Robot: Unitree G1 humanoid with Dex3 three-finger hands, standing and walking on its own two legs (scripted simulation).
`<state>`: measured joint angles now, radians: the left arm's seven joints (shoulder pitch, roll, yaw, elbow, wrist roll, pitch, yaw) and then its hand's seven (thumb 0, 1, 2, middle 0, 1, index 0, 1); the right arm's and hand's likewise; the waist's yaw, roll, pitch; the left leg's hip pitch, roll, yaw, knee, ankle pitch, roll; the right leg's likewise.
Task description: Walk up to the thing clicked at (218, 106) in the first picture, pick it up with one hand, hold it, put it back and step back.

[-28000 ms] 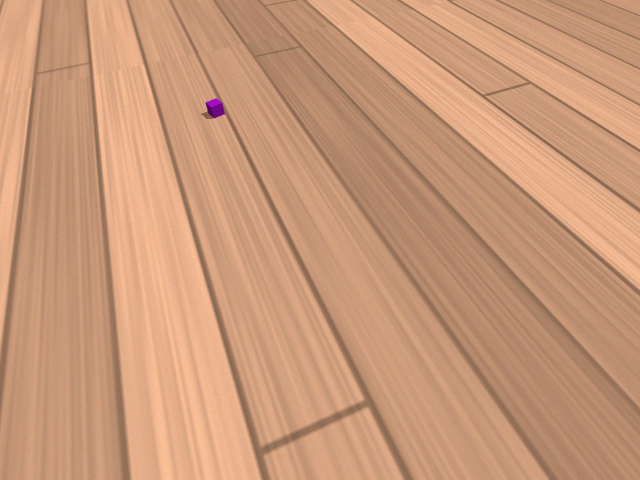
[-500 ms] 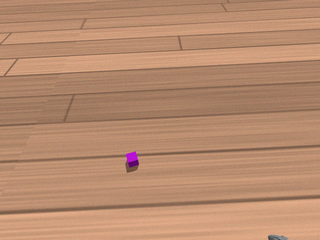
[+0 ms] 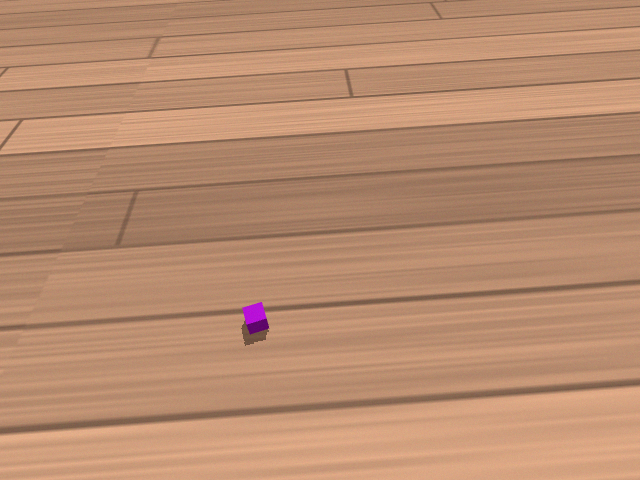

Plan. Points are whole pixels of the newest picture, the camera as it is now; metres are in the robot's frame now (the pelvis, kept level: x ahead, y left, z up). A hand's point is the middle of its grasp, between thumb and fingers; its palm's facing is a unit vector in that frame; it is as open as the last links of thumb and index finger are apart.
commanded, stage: stand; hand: left
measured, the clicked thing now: (255, 318) +0.77 +0.27 -0.75
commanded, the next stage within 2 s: walk up in 0.32 s
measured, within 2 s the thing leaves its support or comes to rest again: neither
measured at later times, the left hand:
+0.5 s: hand out of the picture +0.09 +0.28 -0.15, palm faces +0.06 -0.94 -0.34, open 7.4 cm
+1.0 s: hand (136, 409) +0.27 +0.32 -0.15, palm faces -0.10 -0.93 -0.36, open 7.4 cm
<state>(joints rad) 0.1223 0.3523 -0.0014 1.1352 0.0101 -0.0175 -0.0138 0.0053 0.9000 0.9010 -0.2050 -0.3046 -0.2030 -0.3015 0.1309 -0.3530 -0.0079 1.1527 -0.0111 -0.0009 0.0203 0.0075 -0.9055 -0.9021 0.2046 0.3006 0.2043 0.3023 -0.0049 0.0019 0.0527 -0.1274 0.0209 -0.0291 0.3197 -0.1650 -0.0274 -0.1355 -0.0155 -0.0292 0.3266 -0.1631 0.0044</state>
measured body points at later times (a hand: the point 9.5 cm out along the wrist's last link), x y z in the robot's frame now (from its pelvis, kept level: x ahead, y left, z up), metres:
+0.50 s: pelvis +0.04 +0.01 -0.01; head +0.04 +0.01 +0.44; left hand +0.09 +0.33 -0.13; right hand +0.11 -0.31 -0.13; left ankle +0.05 +0.14 -0.72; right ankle +0.01 -0.12 -0.75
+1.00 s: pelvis +0.20 +0.04 -0.01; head +0.22 +0.04 +0.43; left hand +0.28 +0.37 -0.13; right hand +0.21 -0.28 -0.13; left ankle +0.14 +0.17 -0.75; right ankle +0.30 -0.11 -0.73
